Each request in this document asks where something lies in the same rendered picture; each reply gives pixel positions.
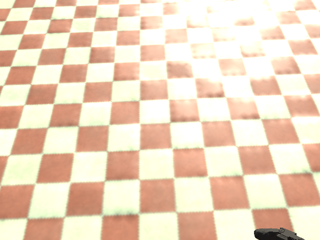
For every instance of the right robot hand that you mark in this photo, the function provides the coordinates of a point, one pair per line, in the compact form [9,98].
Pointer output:
[275,234]

